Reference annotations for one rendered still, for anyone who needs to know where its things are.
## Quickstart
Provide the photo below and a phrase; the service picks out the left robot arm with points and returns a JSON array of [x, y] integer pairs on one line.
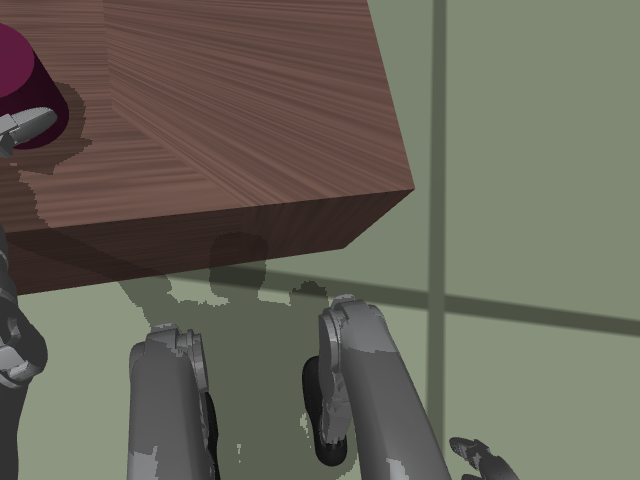
[[23, 354]]

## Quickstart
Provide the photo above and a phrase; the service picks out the can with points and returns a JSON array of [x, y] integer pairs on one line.
[[25, 84]]

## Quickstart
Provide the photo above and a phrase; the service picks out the right robot hand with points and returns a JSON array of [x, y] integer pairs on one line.
[[480, 458]]

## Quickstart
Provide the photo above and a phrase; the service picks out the left robot foot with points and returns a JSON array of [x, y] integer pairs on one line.
[[213, 437]]

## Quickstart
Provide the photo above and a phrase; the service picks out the right robot foot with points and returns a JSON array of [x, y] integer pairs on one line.
[[328, 454]]

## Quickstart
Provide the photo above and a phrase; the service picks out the left robot hand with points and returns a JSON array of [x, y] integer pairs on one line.
[[23, 126]]

